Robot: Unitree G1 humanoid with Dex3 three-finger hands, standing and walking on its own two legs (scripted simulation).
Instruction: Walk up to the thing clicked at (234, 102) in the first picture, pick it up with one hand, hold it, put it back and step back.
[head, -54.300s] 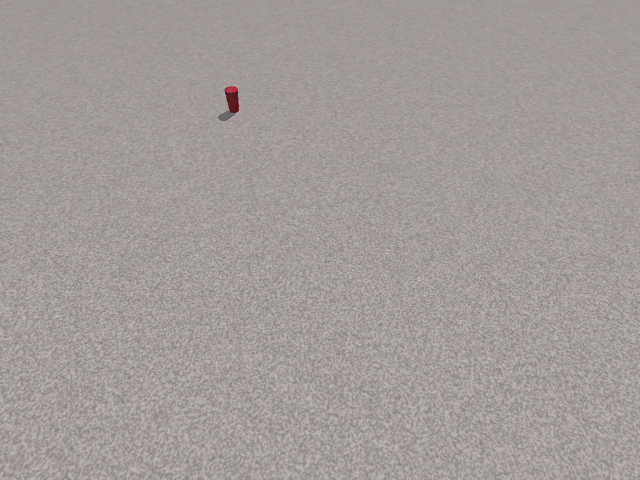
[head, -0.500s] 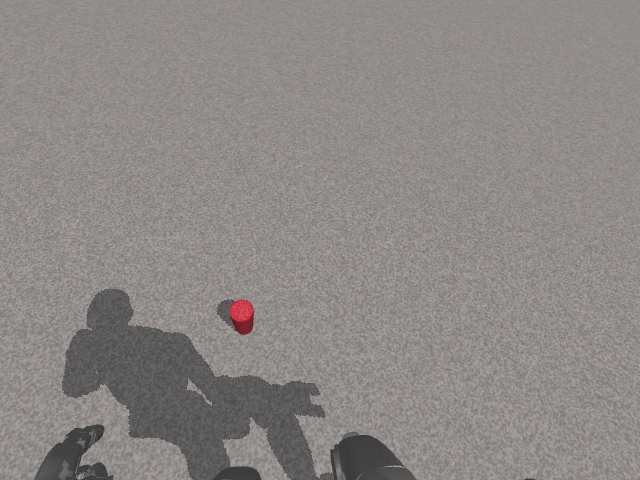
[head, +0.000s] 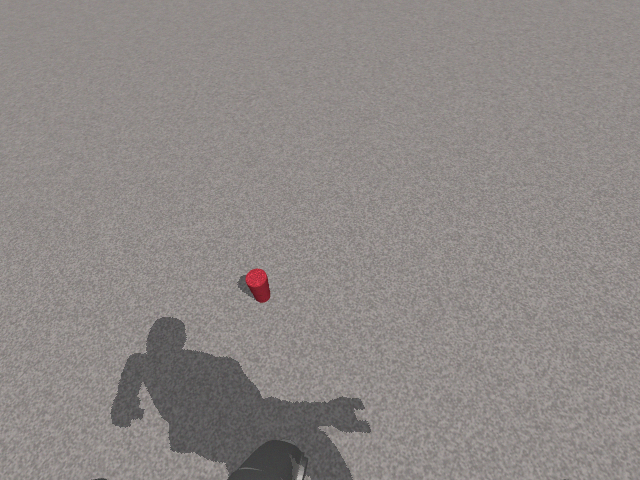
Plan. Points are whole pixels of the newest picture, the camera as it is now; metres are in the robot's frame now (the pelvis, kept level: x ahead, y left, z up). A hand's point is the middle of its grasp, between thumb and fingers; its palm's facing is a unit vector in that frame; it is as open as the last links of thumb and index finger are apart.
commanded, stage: step back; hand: left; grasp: from above
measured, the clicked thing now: (259, 287) +0.75 +0.29 -0.70
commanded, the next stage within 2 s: stand in 1.56 s
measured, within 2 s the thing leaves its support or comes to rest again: neither
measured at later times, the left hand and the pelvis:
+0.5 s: hand out of the picture -0.11 +0.26 -0.16, palm faces +0.05 -0.93 -0.37, open 7.4 cm; pelvis -0.19 -0.02 +0.00, yaw +2 degrees
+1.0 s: hand out of the picture -0.22 +0.27 -0.15, palm faces +0.07 -0.90 -0.42, open 7.4 cm; pelvis -0.25 -0.02 -0.01, yaw +3 degrees
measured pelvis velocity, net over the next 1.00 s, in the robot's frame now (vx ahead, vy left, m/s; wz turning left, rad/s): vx -0.25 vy -0.02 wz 0.05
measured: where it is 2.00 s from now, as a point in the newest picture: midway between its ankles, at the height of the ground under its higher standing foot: outside the picture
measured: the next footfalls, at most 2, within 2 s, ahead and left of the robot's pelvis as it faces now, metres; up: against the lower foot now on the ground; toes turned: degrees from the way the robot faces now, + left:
left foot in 0.20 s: -0.07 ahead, +0.11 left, +0.00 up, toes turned +4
right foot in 0.58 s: -0.22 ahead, -0.16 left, +0.00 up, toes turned +0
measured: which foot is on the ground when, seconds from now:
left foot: up 0.00-0.18, down 0.20-0.62, up 0.64-0.90, down 0.92-1.00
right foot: down 0.00-0.24, up 0.26-0.56, down 0.58-0.96, up 0.98-1.00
